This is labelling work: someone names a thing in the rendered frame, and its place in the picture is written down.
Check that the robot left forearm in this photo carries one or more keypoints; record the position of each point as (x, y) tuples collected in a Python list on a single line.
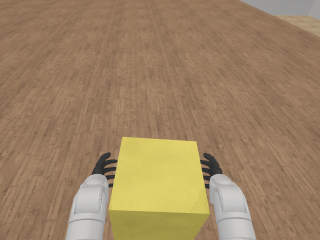
[(88, 211)]

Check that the robot right hand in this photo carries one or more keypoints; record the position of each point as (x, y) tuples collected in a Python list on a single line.
[(213, 168)]

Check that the robot left hand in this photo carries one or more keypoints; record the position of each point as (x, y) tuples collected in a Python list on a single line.
[(101, 163)]

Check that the carton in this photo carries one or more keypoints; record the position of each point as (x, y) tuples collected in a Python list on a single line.
[(158, 190)]

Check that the robot right forearm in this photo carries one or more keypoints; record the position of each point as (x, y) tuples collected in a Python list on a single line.
[(232, 214)]

